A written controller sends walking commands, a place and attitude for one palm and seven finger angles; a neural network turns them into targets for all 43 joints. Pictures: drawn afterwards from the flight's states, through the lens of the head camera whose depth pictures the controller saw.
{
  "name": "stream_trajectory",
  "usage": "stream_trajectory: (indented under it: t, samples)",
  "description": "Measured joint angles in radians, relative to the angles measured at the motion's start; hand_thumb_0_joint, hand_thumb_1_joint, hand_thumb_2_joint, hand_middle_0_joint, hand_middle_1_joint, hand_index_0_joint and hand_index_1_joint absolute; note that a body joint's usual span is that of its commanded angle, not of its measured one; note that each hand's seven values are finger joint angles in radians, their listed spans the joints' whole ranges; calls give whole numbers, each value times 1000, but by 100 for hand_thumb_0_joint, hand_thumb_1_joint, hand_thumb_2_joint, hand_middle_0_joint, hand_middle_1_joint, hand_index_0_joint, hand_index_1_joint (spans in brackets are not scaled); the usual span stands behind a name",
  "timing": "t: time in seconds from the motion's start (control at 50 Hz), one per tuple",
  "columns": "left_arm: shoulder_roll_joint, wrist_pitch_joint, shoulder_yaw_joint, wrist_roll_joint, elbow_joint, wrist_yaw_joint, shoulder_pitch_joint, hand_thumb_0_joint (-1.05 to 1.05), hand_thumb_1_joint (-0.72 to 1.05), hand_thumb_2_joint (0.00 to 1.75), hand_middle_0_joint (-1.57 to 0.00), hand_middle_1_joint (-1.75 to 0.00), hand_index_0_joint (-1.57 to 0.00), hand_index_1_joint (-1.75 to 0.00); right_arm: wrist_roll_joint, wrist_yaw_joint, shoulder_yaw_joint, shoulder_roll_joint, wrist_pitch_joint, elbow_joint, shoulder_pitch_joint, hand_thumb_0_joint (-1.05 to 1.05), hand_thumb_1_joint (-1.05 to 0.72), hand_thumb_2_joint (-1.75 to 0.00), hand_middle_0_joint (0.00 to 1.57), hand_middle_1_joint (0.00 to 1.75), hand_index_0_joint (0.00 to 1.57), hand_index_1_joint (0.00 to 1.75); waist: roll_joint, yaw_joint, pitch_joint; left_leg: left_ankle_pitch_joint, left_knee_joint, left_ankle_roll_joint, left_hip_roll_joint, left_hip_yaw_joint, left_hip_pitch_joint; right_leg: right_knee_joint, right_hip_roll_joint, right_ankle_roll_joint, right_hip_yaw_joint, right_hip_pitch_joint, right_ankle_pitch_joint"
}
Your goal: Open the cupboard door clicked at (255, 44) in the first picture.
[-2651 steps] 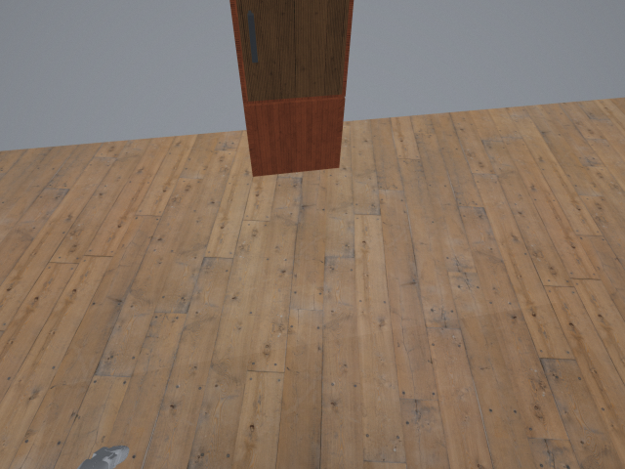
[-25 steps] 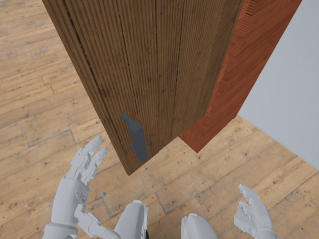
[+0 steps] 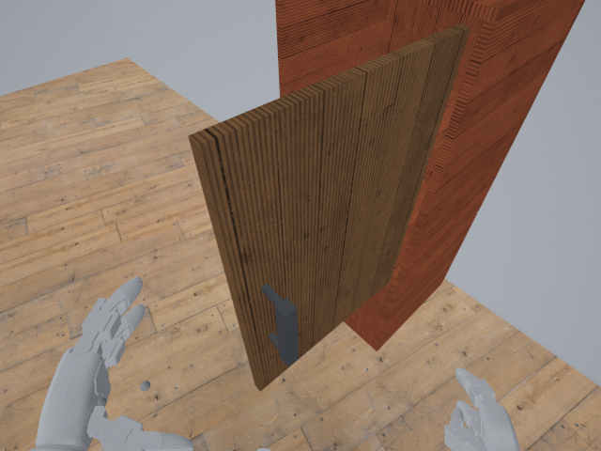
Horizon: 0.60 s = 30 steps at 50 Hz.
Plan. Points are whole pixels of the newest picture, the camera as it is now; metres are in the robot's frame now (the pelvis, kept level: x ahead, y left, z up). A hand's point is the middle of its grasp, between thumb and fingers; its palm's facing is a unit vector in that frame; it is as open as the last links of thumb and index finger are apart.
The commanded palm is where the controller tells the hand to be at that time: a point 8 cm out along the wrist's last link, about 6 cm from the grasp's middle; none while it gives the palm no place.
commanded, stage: draw the hand back to the body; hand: left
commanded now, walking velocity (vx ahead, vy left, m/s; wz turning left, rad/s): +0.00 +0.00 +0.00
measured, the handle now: (279, 326) +0.31 +0.06 -0.03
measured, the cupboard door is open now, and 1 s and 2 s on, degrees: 88 88 88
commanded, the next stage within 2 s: step back with the hand held close in 0.96 s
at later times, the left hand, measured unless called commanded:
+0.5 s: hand (41, 301) +0.21 +0.26 +0.19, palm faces +0.39 -0.82 -0.43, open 10.0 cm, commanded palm +0.16 +0.30 +0.22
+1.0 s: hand (29, 288) +0.21 +0.25 +0.22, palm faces +0.44 -0.80 -0.41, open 7.4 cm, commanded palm +0.16 +0.29 +0.23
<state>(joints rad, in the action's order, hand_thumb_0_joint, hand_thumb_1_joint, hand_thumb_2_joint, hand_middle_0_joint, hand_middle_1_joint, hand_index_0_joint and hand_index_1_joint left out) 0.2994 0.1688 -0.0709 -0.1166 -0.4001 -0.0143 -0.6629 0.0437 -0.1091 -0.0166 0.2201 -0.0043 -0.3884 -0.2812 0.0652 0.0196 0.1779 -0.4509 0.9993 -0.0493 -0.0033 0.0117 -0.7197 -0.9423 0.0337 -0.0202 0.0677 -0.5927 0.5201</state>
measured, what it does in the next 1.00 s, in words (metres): rises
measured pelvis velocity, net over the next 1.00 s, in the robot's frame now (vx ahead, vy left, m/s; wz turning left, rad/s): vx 0.02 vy -0.01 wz -0.01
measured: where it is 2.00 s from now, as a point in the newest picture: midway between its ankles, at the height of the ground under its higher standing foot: outside the picture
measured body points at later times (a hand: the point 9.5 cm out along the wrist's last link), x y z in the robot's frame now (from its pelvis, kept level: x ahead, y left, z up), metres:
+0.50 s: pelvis +0.02 +0.01 +0.05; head +0.00 -0.01 +0.50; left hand +0.18 +0.30 +0.22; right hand +0.20 -0.21 -0.03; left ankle +0.03 +0.08 -0.68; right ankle -0.03 -0.11 -0.68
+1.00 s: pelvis +0.02 -0.01 +0.06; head +0.00 -0.03 +0.51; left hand +0.18 +0.29 +0.24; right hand +0.20 -0.23 -0.02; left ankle +0.03 +0.08 -0.68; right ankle -0.03 -0.11 -0.68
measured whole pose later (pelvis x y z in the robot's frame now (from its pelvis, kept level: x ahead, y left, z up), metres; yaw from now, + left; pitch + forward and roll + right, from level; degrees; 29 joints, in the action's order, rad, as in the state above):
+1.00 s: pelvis +0.02 -0.01 +0.06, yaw -1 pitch -3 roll -1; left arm 0.35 0.07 -0.33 -0.07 -0.42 -0.12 -0.49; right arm 0.01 -0.08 -0.02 0.23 0.09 -0.61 -0.21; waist 0.07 0.06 0.01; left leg -0.25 0.47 -0.04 0.01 0.04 -0.17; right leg -0.41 0.03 -0.03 0.03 -0.05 0.30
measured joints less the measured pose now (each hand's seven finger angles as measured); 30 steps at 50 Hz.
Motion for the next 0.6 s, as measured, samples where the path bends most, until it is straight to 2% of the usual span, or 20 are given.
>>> stream_trajectory:
  t: [0.08,0.2,0.34,0.6]
  samples:
    - [1,-92,15,47,-17,-75,-30,-1,-25,41,-17,-30,-16,-30,-4,-12,-14,-2,-14,5,-3,1,-91,-90,20,30,20,30,17,7,-11,29,-89,-8,10,15,91,87,-8,10,-16,86,-34]
    - [29,-152,-22,68,-6,-131,19,-1,-6,49,-18,-30,-17,-30,-8,-19,-44,-4,3,-36,-6,1,-91,-90,20,30,21,30,9,23,-42,64,-189,-13,23,17,207,188,-19,16,-20,202,-69]
    - [39,-149,-95,67,-37,-144,82,0,18,60,-19,-30,-18,-30,-13,-1,-54,1,48,-94,10,1,-90,-90,20,30,21,30,11,25,-75,97,-290,-13,31,20,323,295,-24,20,-26,319,-108]
    - [83,-124,-259,45,-42,-128,160,0,63,79,-21,-30,-20,-30,-22,20,-23,16,79,-175,48,1,-90,-90,20,30,21,30,5,38,-133,162,-446,-6,29,31,471,453,-19,14,-41,460,-181]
